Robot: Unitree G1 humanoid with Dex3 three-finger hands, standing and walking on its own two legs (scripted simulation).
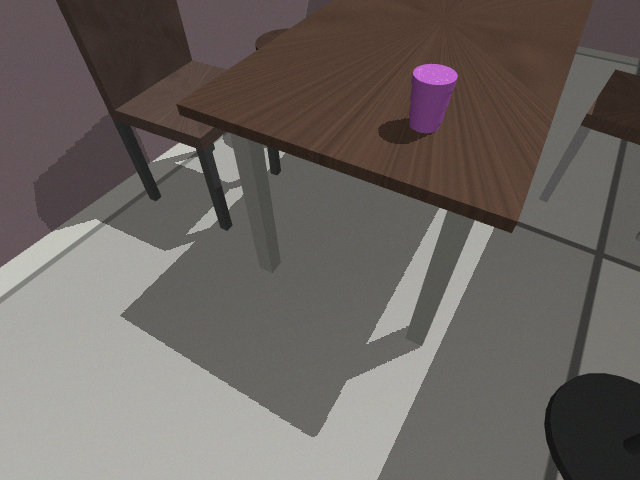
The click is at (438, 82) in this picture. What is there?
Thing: tapered cup
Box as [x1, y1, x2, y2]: [409, 64, 457, 132]
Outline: 424,64 416,67 413,70 411,81 412,90 410,96 411,105 409,111 409,125 413,129 420,132 432,132 439,127 439,124 443,118 445,107 448,104 451,90 455,85 457,75 455,71 449,67 439,64
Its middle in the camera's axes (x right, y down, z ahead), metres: +0.24 -0.30 +0.85
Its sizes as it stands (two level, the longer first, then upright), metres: 0.091 0.091 0.119
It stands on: a support 0.74 m high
